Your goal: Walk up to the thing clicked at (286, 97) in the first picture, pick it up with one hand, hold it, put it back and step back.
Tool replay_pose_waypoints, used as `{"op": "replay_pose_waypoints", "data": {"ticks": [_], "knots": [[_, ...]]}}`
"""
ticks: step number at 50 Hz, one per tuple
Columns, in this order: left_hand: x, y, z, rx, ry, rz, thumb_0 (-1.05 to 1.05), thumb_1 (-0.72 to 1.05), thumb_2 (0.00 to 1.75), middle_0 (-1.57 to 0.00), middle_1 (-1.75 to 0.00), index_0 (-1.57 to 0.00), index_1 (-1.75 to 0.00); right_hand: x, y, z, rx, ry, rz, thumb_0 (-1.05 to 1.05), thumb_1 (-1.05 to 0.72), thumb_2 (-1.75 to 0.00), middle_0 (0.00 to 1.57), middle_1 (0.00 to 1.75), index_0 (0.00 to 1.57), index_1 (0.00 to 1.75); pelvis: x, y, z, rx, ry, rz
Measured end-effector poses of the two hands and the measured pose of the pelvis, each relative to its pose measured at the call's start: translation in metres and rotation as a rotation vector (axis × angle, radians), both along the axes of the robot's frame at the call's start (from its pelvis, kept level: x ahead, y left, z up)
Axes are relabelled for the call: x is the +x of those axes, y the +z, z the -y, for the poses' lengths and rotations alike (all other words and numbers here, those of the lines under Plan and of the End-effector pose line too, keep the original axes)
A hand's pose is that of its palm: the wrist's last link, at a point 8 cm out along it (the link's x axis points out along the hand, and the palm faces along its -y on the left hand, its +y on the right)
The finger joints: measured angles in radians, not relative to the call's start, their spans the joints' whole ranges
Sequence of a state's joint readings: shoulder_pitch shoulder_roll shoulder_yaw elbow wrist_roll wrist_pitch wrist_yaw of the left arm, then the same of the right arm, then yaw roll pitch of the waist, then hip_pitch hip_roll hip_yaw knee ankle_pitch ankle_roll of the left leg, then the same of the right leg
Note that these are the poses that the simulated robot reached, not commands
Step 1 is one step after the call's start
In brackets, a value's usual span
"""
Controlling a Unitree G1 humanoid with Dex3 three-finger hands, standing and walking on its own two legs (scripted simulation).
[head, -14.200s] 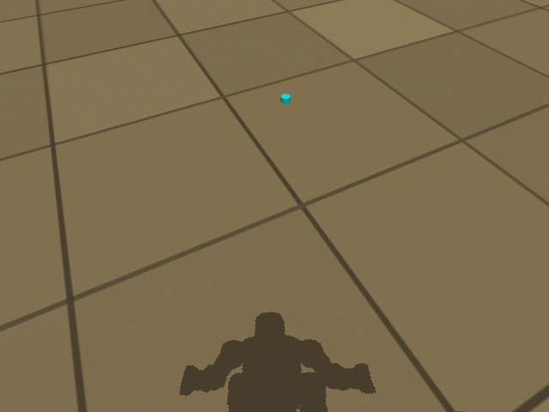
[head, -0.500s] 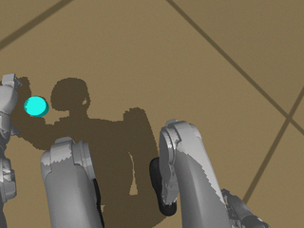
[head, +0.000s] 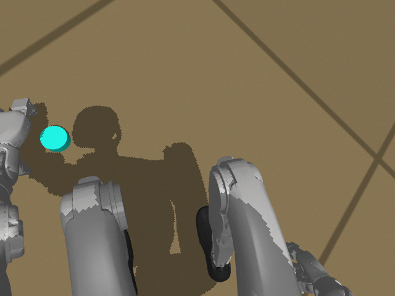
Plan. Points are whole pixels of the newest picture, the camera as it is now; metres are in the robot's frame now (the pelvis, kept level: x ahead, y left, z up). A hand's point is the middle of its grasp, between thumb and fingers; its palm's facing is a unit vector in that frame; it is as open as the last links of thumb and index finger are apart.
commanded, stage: rise first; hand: left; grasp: from above
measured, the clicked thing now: (55, 139) +0.45 +0.29 -0.30
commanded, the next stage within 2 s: approach in 0.30 s
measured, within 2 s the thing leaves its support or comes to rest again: neither
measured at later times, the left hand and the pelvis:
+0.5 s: hand (19, 145) +0.41 +0.32 -0.18, palm faces -0.46 -0.11 -0.88, open 13.2 cm; pelvis +0.00 +0.00 +0.00, yaw +0 degrees
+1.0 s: hand (47, 127) +0.45 +0.28 -0.19, palm faces -0.43 -0.08 -0.90, open 14.0 cm; pelvis +0.00 +0.00 -0.01, yaw -1 degrees
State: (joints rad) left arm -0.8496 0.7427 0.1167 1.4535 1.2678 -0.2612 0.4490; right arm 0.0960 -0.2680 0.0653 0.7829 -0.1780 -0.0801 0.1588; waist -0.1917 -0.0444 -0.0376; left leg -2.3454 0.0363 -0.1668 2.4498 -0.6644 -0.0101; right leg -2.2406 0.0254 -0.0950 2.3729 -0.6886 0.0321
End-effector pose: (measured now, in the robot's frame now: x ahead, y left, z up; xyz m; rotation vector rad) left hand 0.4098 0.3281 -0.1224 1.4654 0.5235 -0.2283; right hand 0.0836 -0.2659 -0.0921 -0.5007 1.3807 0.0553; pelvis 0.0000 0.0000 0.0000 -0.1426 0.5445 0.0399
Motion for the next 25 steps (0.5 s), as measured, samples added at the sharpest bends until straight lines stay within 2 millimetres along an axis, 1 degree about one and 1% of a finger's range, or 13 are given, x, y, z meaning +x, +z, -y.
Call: {"op": "replay_pose_waypoints", "data": {"ticks": [7,18,25], "knots": [[-0.001,-0.005,0.004,-0.001,-0.012,0.006,0.0,-0.41,0.91,-0.19,-0.95,-0.19,-0.95,-0.005,0.0,0.001,-0.005,-0.001,-0.004,0.0,-0.9,-0.89,0.2,0.3,0.2,0.3,-0.001,-0.001,0.0,-0.001,0.002,0.002],[0.003,-0.003,0.0,0.02,0.019,-0.001,0.0,-0.38,0.88,-0.22,-0.93,-0.22,-0.92,-0.011,-0.005,0.0,0.011,0.003,-0.021,0.0,-0.9,-0.89,0.2,0.3,0.2,0.3,-0.001,-0.004,0.001,0.003,-0.001,-0.001],[0.004,-0.005,0.002,0.007,0.011,-0.007,0.0,-0.38,0.88,-0.22,-0.92,-0.22,-0.91,-0.012,-0.006,-0.001,0.017,0.006,-0.03,0.0,-0.9,-0.89,0.2,0.3,0.2,0.3,0.0,-0.004,0.002,0.004,-0.003,0.002]]}}
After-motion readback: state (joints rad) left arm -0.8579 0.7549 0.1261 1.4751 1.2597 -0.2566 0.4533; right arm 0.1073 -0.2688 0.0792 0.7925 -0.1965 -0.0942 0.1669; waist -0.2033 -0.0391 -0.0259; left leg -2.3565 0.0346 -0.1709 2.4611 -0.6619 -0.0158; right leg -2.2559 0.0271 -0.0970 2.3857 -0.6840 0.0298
